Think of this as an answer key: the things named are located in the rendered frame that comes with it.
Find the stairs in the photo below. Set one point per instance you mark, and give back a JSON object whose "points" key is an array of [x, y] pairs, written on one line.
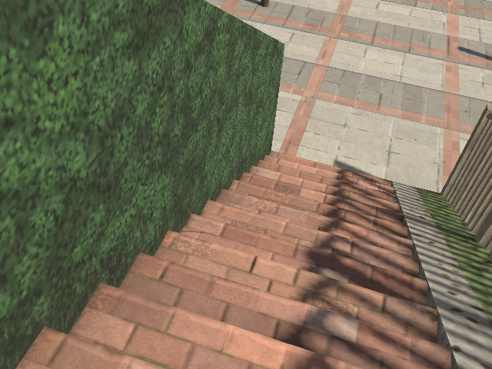
{"points": [[299, 265]]}

